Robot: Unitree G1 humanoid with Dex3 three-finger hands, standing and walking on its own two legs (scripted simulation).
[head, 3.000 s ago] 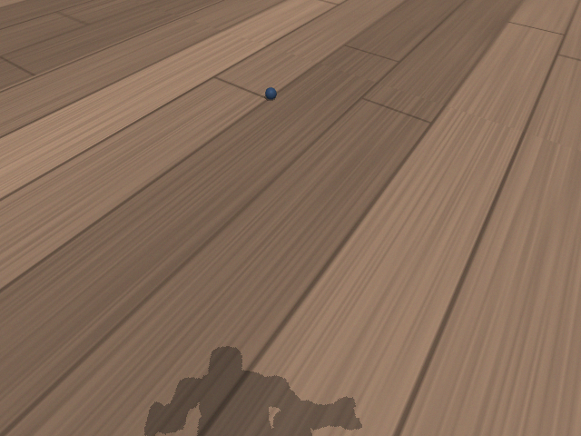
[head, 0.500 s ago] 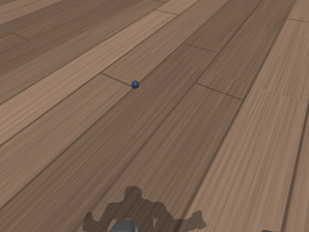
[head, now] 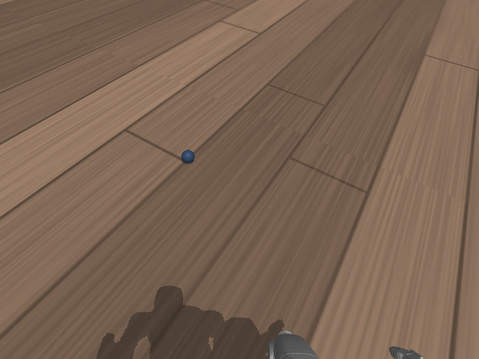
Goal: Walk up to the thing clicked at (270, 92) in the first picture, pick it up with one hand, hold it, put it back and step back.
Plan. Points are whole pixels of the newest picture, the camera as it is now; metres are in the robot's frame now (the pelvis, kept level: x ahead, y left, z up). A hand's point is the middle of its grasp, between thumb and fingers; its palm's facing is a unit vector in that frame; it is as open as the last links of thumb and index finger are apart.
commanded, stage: walk up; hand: left
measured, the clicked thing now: (188, 156) +1.24 +0.23 -0.74
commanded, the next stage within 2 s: none
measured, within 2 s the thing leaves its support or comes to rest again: neither
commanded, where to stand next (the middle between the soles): +0.85 +0.05 m, yaw +0 degrees
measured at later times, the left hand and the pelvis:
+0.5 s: hand (109, 295) +0.26 +0.25 -0.13, palm faces +0.02 -0.92 -0.39, open 7.3 cm; pelvis +0.23 -0.03 +0.00, yaw +1 degrees
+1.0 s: hand (118, 199) +0.50 +0.29 -0.14, palm faces -0.08 -0.93 -0.35, open 7.3 cm; pelvis +0.43 +0.02 +0.00, yaw -1 degrees
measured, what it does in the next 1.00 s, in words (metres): walks ahead: right foot, then left foot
